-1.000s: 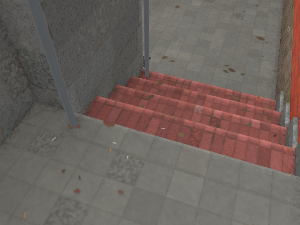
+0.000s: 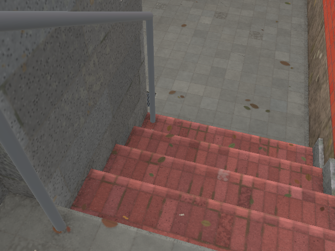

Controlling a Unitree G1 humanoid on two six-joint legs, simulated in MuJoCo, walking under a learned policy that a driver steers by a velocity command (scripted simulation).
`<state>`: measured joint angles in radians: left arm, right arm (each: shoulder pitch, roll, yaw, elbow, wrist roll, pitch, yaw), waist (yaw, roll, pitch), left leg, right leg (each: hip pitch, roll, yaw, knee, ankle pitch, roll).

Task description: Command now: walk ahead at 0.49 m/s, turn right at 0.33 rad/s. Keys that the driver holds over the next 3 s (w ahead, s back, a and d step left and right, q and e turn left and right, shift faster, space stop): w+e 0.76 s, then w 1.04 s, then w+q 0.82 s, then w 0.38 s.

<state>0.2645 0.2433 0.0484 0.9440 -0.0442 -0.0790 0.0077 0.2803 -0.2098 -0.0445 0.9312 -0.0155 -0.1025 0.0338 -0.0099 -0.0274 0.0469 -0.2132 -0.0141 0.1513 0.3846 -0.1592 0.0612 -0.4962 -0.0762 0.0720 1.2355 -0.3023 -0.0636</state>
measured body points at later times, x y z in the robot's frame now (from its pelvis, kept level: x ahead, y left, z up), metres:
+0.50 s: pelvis +0.27 -0.05 -0.02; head +0.30 -0.07 +0.43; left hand +0.43 +0.18 -0.13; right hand +0.32 -0.34 -0.14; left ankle +0.22 +0.13 -0.62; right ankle +0.32 -0.11 -0.74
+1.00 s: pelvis +0.54 -0.05 -0.09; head +0.53 -0.05 +0.36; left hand +0.70 +0.18 -0.21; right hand +0.55 -0.37 -0.18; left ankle +0.73 +0.00 -0.82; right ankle +0.32 -0.11 -0.74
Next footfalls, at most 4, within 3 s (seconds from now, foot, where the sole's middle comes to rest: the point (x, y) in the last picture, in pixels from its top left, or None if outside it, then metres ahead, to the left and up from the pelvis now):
0.36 right None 0.36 -0.12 -0.78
1.04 left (169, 211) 0.74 0.01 -0.94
1.68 right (236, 193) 0.92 -0.37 -1.10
2.28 left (207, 157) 1.28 -0.26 -1.27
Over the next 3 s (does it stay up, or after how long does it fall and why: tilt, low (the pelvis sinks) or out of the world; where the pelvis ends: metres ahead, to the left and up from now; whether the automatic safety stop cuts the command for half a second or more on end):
stays up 1.50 -0.45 -0.67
